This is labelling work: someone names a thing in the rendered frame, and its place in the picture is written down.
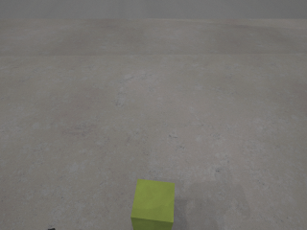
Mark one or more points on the carton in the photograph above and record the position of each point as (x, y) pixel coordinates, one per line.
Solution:
(153, 205)

